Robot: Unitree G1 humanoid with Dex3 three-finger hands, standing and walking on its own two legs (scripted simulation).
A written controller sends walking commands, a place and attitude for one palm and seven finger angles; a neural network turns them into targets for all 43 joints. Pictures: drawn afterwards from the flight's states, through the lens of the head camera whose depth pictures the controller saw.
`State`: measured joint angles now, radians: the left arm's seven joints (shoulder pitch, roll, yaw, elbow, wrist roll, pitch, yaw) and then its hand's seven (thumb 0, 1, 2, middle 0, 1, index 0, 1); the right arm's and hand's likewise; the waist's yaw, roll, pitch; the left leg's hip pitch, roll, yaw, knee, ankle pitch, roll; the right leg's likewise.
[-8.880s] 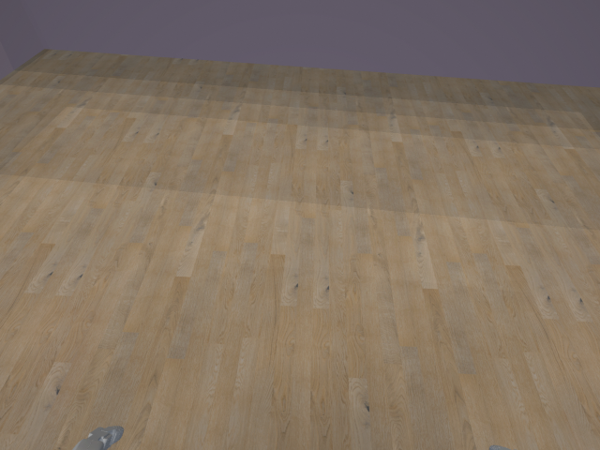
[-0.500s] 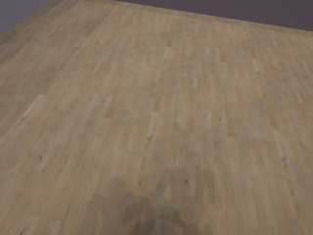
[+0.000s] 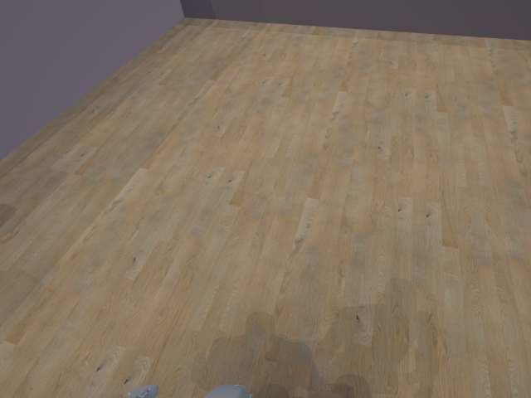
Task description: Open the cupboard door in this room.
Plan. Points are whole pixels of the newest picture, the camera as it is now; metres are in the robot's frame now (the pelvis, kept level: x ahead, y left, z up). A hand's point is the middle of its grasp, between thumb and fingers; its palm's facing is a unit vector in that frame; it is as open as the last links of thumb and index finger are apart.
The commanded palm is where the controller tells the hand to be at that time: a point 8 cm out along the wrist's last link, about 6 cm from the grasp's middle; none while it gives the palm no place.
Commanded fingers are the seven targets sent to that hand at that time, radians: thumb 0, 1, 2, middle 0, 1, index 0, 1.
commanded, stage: turn or walk to find it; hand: left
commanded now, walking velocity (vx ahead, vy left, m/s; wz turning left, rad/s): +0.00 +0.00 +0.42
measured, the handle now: out of the picture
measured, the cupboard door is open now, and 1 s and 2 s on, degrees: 0 0 0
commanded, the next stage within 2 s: stand and wait in 1.04 s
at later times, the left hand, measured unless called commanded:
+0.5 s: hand out of the picture -0.05 +0.25 -0.18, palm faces +0.27 -0.93 -0.24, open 7.4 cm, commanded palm none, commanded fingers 0.00 0.90 0.90 -0.20 -0.30 -0.20 -0.30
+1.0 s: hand out of the picture -0.04 +0.19 -0.13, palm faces +0.42 -0.86 -0.29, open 7.4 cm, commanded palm none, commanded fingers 0.00 0.90 0.90 -0.20 -0.30 -0.20 -0.30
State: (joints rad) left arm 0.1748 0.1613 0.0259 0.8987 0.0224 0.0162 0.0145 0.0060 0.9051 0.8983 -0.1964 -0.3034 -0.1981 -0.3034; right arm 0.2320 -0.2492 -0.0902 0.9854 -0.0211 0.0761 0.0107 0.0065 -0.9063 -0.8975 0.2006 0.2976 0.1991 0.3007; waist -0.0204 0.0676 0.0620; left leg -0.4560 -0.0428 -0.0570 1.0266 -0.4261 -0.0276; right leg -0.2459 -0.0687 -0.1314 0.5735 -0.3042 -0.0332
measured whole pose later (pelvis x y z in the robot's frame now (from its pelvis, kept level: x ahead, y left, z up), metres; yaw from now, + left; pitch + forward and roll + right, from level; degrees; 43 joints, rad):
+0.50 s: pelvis -0.03 +0.04 +0.00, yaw +12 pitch -1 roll +0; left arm 0.25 0.26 0.06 1.01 0.02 0.08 0.01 0.01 0.91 0.90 -0.19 -0.30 -0.20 -0.30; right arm 0.15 -0.18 -0.04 0.96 -0.02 0.02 0.00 0.00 -0.91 -0.90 0.20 0.30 0.20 0.30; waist 0.03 -0.05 0.07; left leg -0.23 0.01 0.05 0.55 -0.31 0.02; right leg -0.43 -0.12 -0.12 1.01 -0.49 0.07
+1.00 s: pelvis -0.04 -0.02 +0.01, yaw +25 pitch -2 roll +3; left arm 0.19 0.15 0.02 0.92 0.02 0.02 0.02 0.01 0.90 0.90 -0.20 -0.30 -0.20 -0.30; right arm 0.25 -0.26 -0.10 1.00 -0.02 0.08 0.01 0.01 -0.91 -0.90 0.20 0.30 0.20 0.30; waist -0.03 0.06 0.06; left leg -0.48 -0.02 -0.05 1.14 -0.38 -0.04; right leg -0.22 -0.08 -0.15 0.52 -0.27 -0.04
